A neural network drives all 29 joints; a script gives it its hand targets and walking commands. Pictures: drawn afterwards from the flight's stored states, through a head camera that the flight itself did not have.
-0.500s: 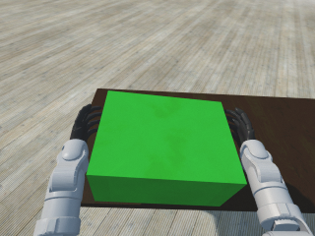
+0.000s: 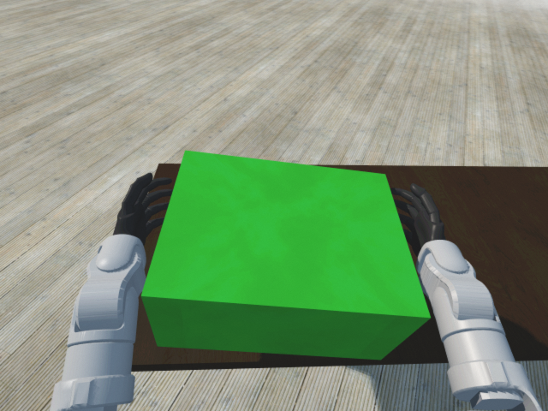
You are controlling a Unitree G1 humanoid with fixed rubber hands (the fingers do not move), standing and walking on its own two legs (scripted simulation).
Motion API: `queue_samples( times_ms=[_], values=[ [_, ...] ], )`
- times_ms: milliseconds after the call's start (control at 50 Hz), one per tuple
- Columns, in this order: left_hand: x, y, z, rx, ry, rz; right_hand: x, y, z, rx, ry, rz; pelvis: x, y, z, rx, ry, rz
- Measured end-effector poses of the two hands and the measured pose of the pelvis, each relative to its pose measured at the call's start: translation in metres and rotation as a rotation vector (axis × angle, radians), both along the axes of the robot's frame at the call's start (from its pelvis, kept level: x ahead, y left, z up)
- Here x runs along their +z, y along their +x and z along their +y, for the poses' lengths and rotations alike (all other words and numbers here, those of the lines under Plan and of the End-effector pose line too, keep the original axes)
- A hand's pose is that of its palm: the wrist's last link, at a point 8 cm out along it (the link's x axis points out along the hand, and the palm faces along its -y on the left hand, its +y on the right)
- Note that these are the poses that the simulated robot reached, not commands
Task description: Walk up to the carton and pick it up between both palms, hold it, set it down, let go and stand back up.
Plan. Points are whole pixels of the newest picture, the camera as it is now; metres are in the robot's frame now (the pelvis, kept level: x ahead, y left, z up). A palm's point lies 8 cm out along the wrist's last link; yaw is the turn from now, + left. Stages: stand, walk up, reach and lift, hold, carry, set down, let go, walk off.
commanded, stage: reach and lift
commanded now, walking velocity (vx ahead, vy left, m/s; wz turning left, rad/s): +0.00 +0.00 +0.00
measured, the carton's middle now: (280, 253) +0.34 -0.01 +0.09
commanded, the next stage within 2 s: hold in 0.70 s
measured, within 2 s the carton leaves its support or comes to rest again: neither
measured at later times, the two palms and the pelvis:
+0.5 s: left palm (127, 218) +0.34 +0.20 +0.16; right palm (426, 223) +0.35 -0.21 +0.14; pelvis +0.00 +0.00 +0.00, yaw +0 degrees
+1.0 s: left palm (112, 214) +0.32 +0.21 +0.18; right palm (428, 213) +0.34 -0.20 +0.17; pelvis -0.01 +0.00 +0.00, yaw +0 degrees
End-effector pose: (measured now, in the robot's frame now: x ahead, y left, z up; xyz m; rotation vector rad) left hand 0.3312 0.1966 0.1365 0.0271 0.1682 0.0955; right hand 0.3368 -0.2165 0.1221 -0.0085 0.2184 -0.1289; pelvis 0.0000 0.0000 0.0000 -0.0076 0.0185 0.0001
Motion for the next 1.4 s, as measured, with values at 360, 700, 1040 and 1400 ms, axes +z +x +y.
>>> queue_samples(
  times_ms=[360, 700, 1040, 1400],
  values=[
    [0.015, 0.004, 0.003, 0.002, -0.017, -0.009, 0.019, 0.008, 0.004, 0.004, 0.015, -0.007, 0.000, -0.003, -0.001, 0.004, 0.001, 0.002],
    [0.023, -0.003, 0.003, 0.012, -0.011, -0.013, 0.027, 0.004, 0.004, 0.013, 0.020, -0.011, 0.000, -0.003, -0.001, 0.004, -0.002, -0.013],
    [0.046, -0.013, 0.013, 0.042, -0.031, -0.020, 0.050, 0.006, 0.014, 0.037, 0.039, -0.017, 0.000, -0.012, -0.002, -0.001, 0.001, -0.023],
    [0.039, -0.007, 0.011, 0.032, -0.029, 0.002, 0.042, 0.007, 0.012, 0.027, 0.032, 0.005, 0.000, -0.009, -0.002, 0.003, 0.000, -0.019]
  ],
)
